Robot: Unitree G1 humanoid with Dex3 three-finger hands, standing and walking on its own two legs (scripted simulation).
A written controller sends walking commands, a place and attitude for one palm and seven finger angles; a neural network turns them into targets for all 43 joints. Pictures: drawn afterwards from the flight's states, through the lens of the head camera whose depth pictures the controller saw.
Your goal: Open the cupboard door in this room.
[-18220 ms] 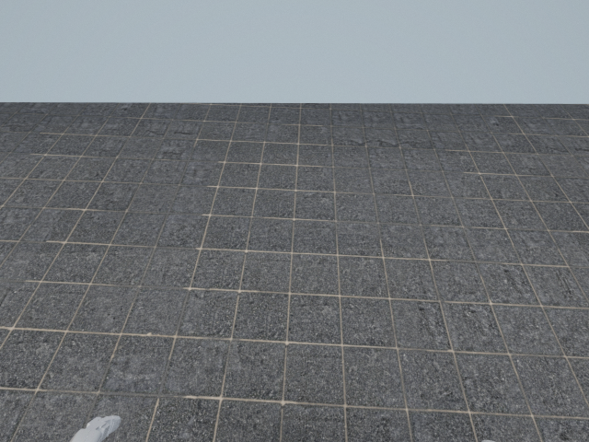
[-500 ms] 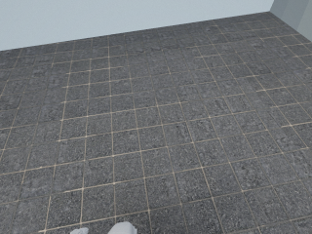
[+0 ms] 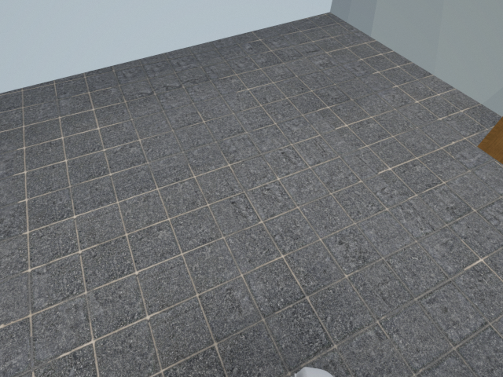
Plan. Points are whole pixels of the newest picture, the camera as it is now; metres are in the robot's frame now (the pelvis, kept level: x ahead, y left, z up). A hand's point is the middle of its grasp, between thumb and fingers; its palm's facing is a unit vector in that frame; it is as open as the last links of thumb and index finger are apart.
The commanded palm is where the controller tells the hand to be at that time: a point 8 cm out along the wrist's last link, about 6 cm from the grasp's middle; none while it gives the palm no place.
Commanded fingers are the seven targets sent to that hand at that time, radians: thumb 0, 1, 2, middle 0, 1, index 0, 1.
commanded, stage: turn or walk to find it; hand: left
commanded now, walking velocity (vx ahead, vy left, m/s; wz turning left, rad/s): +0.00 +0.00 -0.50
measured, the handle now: out of the picture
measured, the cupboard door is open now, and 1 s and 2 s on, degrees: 0 0 0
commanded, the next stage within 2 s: none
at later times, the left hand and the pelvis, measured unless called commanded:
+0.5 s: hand out of the picture +0.09 +0.13 -0.15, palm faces -0.16 -0.96 -0.24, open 7.4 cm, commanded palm none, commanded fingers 0.00 0.90 0.90 -0.20 -0.30 -0.20 -0.30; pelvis -0.02 -0.05 +0.00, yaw -13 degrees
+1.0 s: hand (171, 365) +0.16 +0.16 -0.16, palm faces -0.42 -0.88 -0.21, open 7.4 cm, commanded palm none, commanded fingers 0.00 0.90 0.90 -0.20 -0.30 -0.20 -0.30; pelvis +0.02 -0.02 +0.01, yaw -29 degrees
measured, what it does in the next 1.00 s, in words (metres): steps on the spot, turning right: right foot, then left foot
